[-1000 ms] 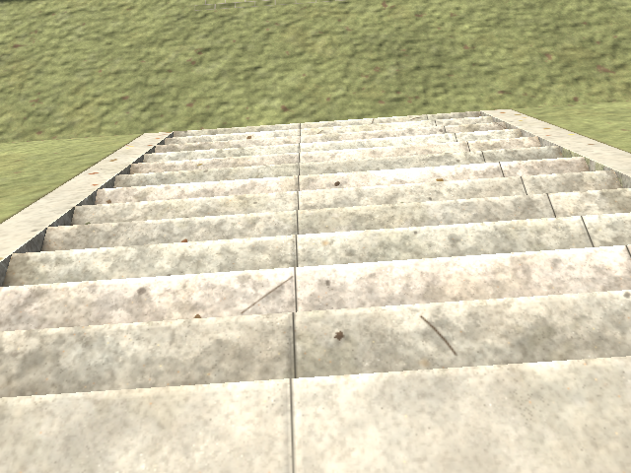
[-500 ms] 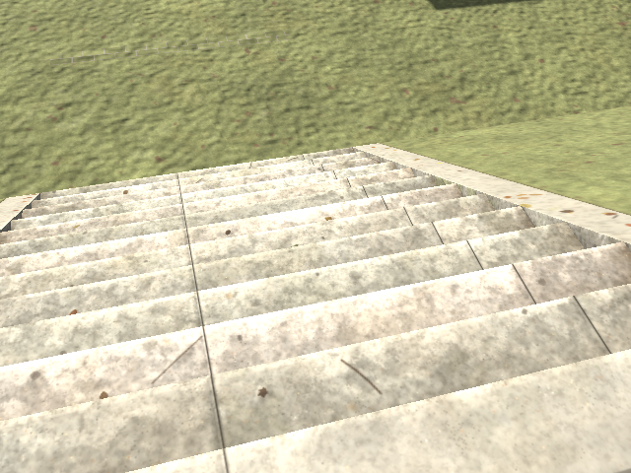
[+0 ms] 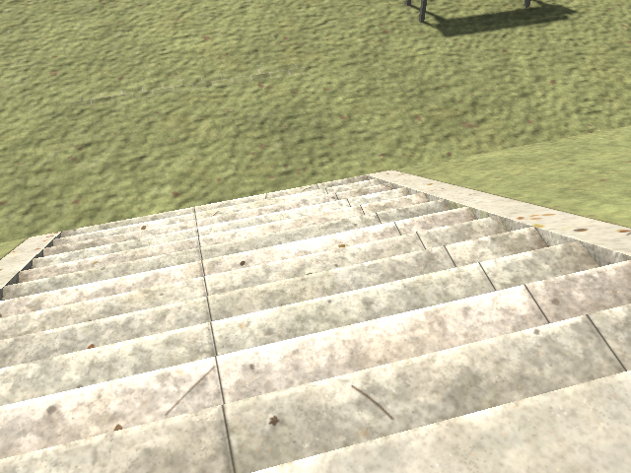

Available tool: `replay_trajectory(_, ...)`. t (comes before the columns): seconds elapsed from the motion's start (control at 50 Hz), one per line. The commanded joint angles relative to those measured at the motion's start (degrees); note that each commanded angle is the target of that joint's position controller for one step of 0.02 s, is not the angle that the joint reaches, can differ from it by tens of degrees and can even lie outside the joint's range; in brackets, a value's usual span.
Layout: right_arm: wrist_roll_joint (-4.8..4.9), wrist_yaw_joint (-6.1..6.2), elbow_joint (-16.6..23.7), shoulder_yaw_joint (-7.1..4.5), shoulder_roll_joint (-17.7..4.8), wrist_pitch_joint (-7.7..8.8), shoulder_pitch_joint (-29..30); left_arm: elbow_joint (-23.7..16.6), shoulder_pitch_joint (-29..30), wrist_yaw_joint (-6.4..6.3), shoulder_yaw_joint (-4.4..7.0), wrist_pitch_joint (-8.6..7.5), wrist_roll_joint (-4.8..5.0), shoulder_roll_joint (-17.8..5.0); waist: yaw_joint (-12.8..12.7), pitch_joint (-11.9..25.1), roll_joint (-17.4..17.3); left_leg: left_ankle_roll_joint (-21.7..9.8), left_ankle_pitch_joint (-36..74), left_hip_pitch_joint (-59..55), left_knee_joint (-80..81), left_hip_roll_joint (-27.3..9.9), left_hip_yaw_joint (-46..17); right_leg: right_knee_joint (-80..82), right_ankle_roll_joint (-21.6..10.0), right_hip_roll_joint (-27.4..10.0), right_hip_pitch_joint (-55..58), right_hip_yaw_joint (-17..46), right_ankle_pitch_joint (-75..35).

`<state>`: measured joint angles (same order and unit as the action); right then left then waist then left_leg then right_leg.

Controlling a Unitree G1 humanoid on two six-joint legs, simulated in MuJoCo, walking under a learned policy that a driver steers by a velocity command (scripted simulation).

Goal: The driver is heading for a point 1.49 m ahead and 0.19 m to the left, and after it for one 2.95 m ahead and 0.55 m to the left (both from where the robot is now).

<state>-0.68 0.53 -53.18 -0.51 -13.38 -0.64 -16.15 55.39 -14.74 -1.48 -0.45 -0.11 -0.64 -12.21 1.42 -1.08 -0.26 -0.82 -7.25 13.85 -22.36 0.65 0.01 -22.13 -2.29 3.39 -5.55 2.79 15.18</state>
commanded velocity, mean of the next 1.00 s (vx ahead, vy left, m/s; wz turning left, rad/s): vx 0.00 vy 0.00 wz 0.00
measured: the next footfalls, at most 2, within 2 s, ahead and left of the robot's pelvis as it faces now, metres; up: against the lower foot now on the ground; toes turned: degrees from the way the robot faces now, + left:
left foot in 1.54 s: +0.20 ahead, +0.12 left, +0.00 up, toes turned +4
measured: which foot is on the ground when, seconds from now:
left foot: down 0.00-1.00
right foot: down 0.00-1.00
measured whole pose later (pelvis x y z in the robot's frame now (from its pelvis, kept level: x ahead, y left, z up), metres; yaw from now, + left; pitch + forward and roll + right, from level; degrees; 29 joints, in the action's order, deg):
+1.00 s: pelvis +0.03 -0.01 +0.00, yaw +0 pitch -1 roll +0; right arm -0.5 2.4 -66.5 0.6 -8.3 -1.1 -16.7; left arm 65.4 -20.8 -3.1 -1.0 -0.9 -0.6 -7.3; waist 0.7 -1.4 -0.2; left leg 0.1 -10.1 12.2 -23.4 0.4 -0.6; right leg -21.4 -3.2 3.5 -3.0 2.3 17.1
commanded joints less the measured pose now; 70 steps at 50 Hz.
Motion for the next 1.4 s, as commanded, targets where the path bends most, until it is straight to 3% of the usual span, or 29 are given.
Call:
replay_trajectory(0.02,0.1,0.4,0.4,-0.9,-5.16,0.46,-1.07,-0.22,-2.17,-0.37,1.1,-0.56,0.13,-5.68,-0.38,-1.19,-0.3,-1.24,1.92,-5.02,2.82,-5.22,-6.18,6.06,-1.96,-7.11,-6.52,6.27,-3.91)
replay_trajectory(0.26,0.05,1.09,-5.7,-0.11,-3.62,0.1,-2.06,5.24,-5.35,-1.04,0.52,-0.59,0.24,-3.96,-0.42,-1.97,0.45,-1.57,4.78,-5.98,2.16,-5.54,-5.98,5.68,-1.73,-7.09,-5.42,5.31,-7.91)
replay_trajectory(0.52,0.1,1.54,-9.84,0.34,-1.53,-0.1,-2.7,8.33,-8.16,-1.44,0.11,-0.66,0.17,-1.9,-0.61,-2.86,0.35,-1.48,5.31,-5.83,1.62,-5.45,-5.65,5.23,-1.68,-7.21,-5.0,4.87,-9.52)
replay_trajectory(1.2,0.17,2.07,-13.73,0.68,1.64,-0.24,-5.01,10.02,-12.51,-1.75,0.07,-1.07,0.08,1.36,-0.75,-4.15,0.69,-0.76,4.74,-5.07,0.71,-5.43,-5.04,5.41,-1.76,-7.44,-4.96,4.61,-11.78)
replay_trajectory(1.24,-0.01,1.99,-13.61,0.72,1.93,-0.37,-4.63,10.16,-13.42,-1.71,0.24,-1.01,-0.18,1.07,-1.31,-3.9,1.6,-0.88,-2.86,-4.4,-0.21,-3.84,-3.92,7.88,-2.56,-6.93,-5.2,5.63,0.47)
replay_trajectory(1.26,-0.22,1.85,-12.95,0.49,1.58,-0.43,-3.76,10.15,-14.1,-1.68,0.95,-0.78,-0.17,-0.61,-1.84,-5.02,3.29,-1.13,-8.72,-1.9,-3.29,-1.89,-2.13,9.19,-3.87,-7.21,-5.55,7.46,9.69)
replay_trajectory(1.3,-1.14,1.19,-10.61,0.12,1.51,-0.28,-0.24,10.32,-17.14,-1.52,2.24,-0.15,0.0,-2.96,-4.02,-9.61,7.22,-1.61,-18.55,9.65,-12.35,1.51,2.46,12.95,-8.41,-11.93,-4.29,15.18,27.07)
replay_trajectory(1.32,-1.7,0.86,-9.07,0.2,2.21,0.07,1.79,10.4,-18.36,-1.41,2.61,-0.17,-0.13,-3.21,-5.01,-12.45,8.11,-1.84,-19.06,14.18,-16.11,0.52,3.83,14.58,-10.68,-15.5,-4.27,19.07,30.05)
replay_trajectory(1.36,-1.75,0.39,-6.23,-0.15,1.88,1.29,5.24,10.66,-20.26,-1.33,2.98,-0.93,-0.95,-2.82,-5.85,-14.95,7.18,-2.34,-19.54,22.78,-23.86,-2.65,2.8,15.74,-13.86,-19.56,-1.19,23.02,24.69)
replay_trajectory(1.4,-1.49,-0.22,-4.28,-0.75,0.87,2.76,6.36,10.61,-20.69,-1.19,3.39,-1.99,-1.24,-3.29,-5.23,-13.63,5.63,-2.74,-19.19,27.45,-25.76,-4.07,1.92,14.08,-14.46,-19.8,4.57,21.38,13.89)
